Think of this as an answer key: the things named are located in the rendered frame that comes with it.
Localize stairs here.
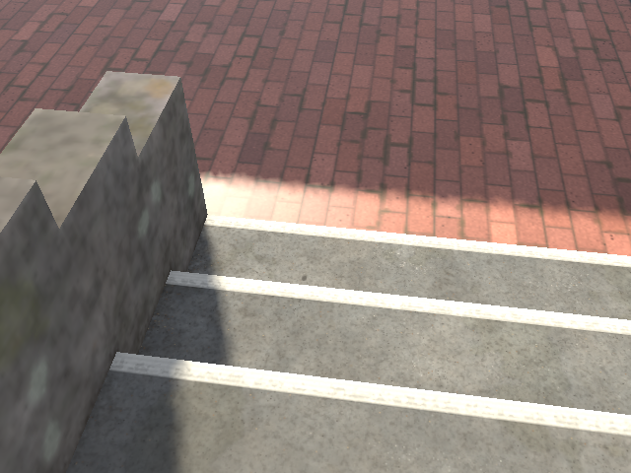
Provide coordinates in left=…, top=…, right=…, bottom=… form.
left=138, top=215, right=631, bottom=415

